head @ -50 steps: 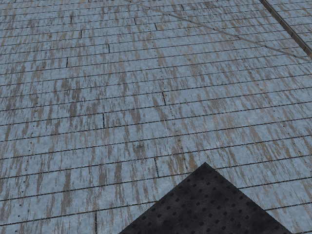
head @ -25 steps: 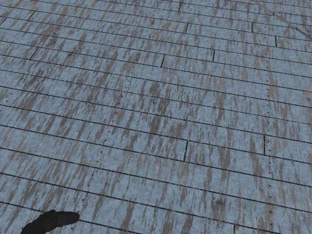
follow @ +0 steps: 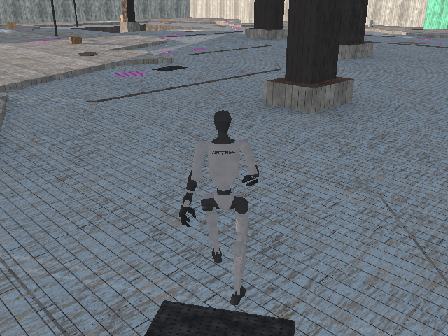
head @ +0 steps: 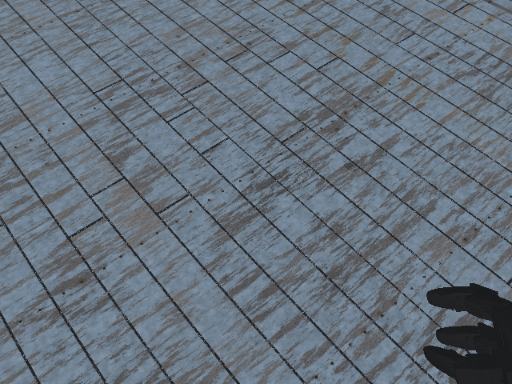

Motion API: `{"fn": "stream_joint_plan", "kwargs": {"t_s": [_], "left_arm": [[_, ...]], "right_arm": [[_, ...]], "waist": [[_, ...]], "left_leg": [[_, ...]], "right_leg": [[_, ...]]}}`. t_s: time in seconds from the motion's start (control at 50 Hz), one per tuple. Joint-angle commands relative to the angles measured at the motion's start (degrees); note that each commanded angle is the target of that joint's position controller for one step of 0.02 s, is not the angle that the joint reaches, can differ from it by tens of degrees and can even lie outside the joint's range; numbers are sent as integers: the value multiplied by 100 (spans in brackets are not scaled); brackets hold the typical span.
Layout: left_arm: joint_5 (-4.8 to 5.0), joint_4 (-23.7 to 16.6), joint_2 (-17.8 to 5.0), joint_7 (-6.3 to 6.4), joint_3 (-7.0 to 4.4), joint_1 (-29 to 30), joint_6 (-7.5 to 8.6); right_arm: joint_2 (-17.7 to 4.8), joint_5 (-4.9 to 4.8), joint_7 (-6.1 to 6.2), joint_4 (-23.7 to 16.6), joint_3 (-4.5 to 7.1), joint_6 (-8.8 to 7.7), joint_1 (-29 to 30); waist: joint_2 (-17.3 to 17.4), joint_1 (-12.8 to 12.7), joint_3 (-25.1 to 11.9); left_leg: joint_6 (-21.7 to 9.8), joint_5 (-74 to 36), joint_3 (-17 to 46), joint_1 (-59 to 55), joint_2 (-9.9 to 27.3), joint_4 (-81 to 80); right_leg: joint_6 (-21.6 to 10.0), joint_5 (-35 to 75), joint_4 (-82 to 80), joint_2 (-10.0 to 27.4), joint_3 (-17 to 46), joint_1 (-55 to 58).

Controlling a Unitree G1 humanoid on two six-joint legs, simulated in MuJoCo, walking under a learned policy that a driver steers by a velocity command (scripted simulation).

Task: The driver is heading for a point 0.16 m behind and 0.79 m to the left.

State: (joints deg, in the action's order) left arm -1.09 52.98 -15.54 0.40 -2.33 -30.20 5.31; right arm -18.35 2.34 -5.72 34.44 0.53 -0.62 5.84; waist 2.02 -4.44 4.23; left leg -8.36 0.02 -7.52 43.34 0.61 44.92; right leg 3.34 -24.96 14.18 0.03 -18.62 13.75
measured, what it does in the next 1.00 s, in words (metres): walks ahead, turning left: left foot, then right foot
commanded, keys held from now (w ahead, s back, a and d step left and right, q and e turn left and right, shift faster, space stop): q+shift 0.18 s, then w+q+shift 0.82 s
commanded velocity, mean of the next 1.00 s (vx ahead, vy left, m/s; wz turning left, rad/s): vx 0.76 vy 0.00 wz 1.00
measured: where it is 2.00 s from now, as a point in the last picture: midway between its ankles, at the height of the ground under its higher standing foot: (0, 146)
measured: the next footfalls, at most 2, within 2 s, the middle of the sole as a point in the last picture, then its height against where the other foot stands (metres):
left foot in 0.06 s outside the picture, level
right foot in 0.54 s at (299, 310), level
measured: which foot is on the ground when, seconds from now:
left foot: up 0.00-0.04, down 0.06-0.56, up 0.58-1.00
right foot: down 0.00-0.06, up 0.08-0.52, down 0.54-1.00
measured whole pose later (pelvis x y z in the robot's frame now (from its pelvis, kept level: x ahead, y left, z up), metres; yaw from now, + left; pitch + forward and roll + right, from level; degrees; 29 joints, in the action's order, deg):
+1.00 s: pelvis +0.71 +0.19 -0.01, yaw +58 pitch +2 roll -1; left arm -1.7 52.6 -13.7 1.9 -1.5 -32.6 3.8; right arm -17.1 1.9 -5.4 34.7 0.1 0.3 4.0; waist 2.5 -4.2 3.1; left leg -10.7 7.5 -10.0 38.4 -3.1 43.8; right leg 3.4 -25.4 17.6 -1.0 -18.3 15.3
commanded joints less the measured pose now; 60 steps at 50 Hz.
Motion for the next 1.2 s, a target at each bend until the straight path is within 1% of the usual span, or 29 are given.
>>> {"fn": "stream_joint_plan", "kwargs": {"t_s": [0.02,0.04,0.06,0.08,0.1,0.12,0.14,0.18,0.3,0.32,0.36,0.42,0.5,0.54,0.56,0.58,0.62,0.64,0.76,0.9,0.96,1.0,1.02,1.04,1.06,1.08,1.12,1.16,1.2], "left_arm": [[123,-687,-1388,140,-270,866,-7],[137,-789,-1369,106,-274,1115,-72],[251,-1051,-1393,161,-344,1269,-8],[-165,-1439,-544,168,-94,1341,130],[151,-1814,-834,136,-80,787,250],[196,-1818,-1177,168,-143,1180,315],[217,-1861,-1166,207,-199,1419,287],[91,-1760,-1090,248,-257,1340,127],[-55,-2303,-370,162,-134,2687,0],[-330,-2057,-402,28,-3,2355,-359],[-253,-2201,-445,-13,12,2916,-503],[-139,-2431,-626,-81,22,3707,-392],[-36,-2321,-883,-87,-60,3182,-222],[-74,-1860,-1371,53,-285,1339,-126],[-202,-1784,-1863,173,-436,288,-112],[-176,-1817,-2004,166,-471,667,-160],[-130,-1931,-990,129,-288,1467,-251],[-141,-1797,-815,114,-236,1391,-255],[17,-1094,-516,-54,-131,771,-9],[-67,-556,-643,15,-97,103,82],[-46,-518,-1089,214,-178,82,7],[-78,-638,-1374,308,-251,528,-152],[-99,-815,-1424,261,-267,963,-210],[-143,-845,-1082,113,-223,1089,-224],[-145,-1416,-543,66,-63,813,-142],[-35,-1752,-814,53,-55,1157,-15],[-42,-1642,-908,18,-21,1327,66],[-251,-1476,-732,-57,46,1091,-148],[-283,-1601,-550,-169,108,1397,-285]], "right_arm": [[-414,25,91,415,166,-79,-1898],[-646,-13,235,833,329,-100,-3139],[-1292,-705,375,695,697,-87,-3140],[-1920,-511,480,484,717,-96,-2614],[-1902,-90,463,121,798,-123,-2503],[-1640,-157,417,-145,806,-157,-2065],[-1295,-349,380,-182,736,-222,-1668],[-972,-450,407,-231,648,-303,-1244],[-704,-515,690,84,622,-169,-1846],[-963,-69,584,401,623,-96,-2193],[-628,-110,455,421,550,-91,-2634],[-821,-72,443,404,613,-126,-2908],[-1092,-99,530,305,690,-202,-2387],[-1007,-155,452,307,634,-340,-2123],[-502,-290,445,183,487,-427,-2243],[-389,-316,453,-7,380,-419,-2439],[-811,-45,464,278,403,-230,-2038],[-740,17,380,312,406,-177,-1946],[-223,-20,95,-30,207,55,-1258],[-1,-53,-54,-476,-5,48,167],[-189,-49,16,-295,32,73,-204],[-657,-47,137,233,244,81,-1881],[-984,-69,253,683,441,29,-3280],[-1121,-201,428,885,596,13,-3330],[-1583,-113,489,620,649,87,-2663],[-1519,-56,540,497,677,119,-3036],[-923,-59,645,747,550,-3,-2702],[-610,-73,731,758,397,-232,-2326],[-504,-154,671,895,325,-421,-2358]], "waist": [[-599,1484,-650],[-612,1926,-1234],[-293,1727,-1069],[1216,1008,-1356],[714,894,-3234],[-586,891,-2964],[-1112,546,-1883],[-1364,71,-996],[-382,458,-597],[257,481,-531],[350,896,-412],[260,1186,-235],[334,673,-356],[-296,-327,-1207],[-1409,-641,-2169],[-2556,-172,-2341],[-685,28,-987],[-289,105,-651],[-712,248,-52],[-567,186,546],[-891,644,3],[-1022,1544,-742],[-886,2115,-1223],[8,1843,-1103],[925,957,-1379],[161,1263,-2014],[-719,713,-320],[-847,191,78],[-612,108,305]], "left_leg": [[-208,-158,-283,-3382,-813,-593],[-414,-450,149,-4690,-792,-852],[-489,-1202,1130,-5897,-90,-1456],[-676,-4498,2701,-6564,571,-902],[-1996,-2846,5026,-7716,1820,-1843],[-1888,-1390,5196,-6984,1598,-2387],[-1683,-868,4774,-5961,1256,-2647],[-1277,-1686,4028,-4235,814,-2818],[-1004,330,3309,-2772,-287,-2944],[-671,81,2838,-2744,-448,-2886],[-464,229,3233,-2773,-444,-2837],[-621,860,3993,-3528,-145,-2842],[-408,449,4381,-3283,81,-2435],[-31,-407,3741,-2325,-439,-398],[167,1238,2688,-1434,-1027,1464],[245,3043,2109,-176,-1256,2469],[305,1883,1620,136,-365,2962],[338,1674,1526,9,-145,2778],[330,834,1174,484,271,2852],[41,286,-174,-38,-53,632],[-243,608,-609,-1370,-620,3],[-528,1135,-295,-3161,-835,-146],[-830,1159,293,-4816,-716,-700],[-1024,1310,915,-5832,-340,-1108],[-1623,656,3383,-6839,920,-1020],[-2100,1601,4685,-7108,1411,-2182],[-1550,1792,4110,-5075,1258,-3211],[-1280,1130,3268,-3727,736,-3340],[-1133,752,2654,-2798,375,-3644]], "right_leg": [[-305,8296,2160,1331,305,-1763],[-308,7524,3716,1380,455,-2201],[95,2537,5322,394,739,-3527],[192,-1166,7382,-284,1288,-4900],[187,-1018,8209,-370,2655,-5664],[43,-509,7667,-119,2941,-5581],[35,-334,7164,11,2828,-5717],[185,-30,6471,313,2843,-5155],[317,1499,3808,176,2536,-4824],[232,1933,3710,477,2034,-4709],[129,2438,3280,385,2055,-4692],[92,2183,2564,216,2284,-5124],[-88,1679,1600,-33,2450,-3442],[-356,956,1448,214,2627,-794],[-657,-1442,899,1662,4235,676],[-1000,-3110,-219,2452,6965,853],[-943,-2185,93,2164,5729,-580],[-844,-1249,12,1906,4838,-1055],[-370,1642,-428,1354,2310,-1552],[16,5410,-597,980,502,-1389],[74,9023,403,1219,278,-972],[-26,9806,2468,1514,462,-1314],[-146,8695,4317,1487,590,-2289],[-272,2762,6412,604,610,-3776],[-152,-574,8055,60,1020,-5790],[-178,-129,8169,126,2075,-6413],[-238,514,6830,627,2052,-6215],[-93,377,6126,898,2089,-5476],[13,426,5148,1048,1912,-5082]]}}
Velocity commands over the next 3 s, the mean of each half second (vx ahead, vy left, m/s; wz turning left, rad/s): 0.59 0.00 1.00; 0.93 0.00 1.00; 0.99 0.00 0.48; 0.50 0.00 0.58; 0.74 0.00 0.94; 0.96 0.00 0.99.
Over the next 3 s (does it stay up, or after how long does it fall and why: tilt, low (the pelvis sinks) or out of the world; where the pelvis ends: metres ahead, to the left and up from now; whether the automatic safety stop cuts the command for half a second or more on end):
stays up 0.85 1.55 0.02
